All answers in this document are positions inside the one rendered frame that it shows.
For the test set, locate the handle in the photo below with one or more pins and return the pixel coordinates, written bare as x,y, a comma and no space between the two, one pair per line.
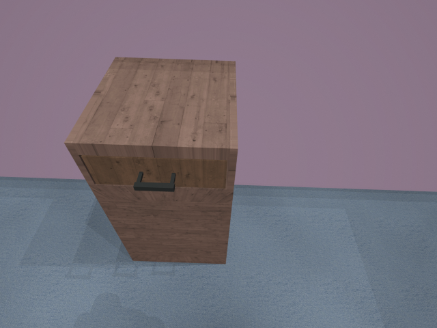
154,186

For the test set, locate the cabinet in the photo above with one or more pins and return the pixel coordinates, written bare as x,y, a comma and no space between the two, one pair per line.
164,108

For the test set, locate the drawer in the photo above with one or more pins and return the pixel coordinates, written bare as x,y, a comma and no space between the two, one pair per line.
124,170

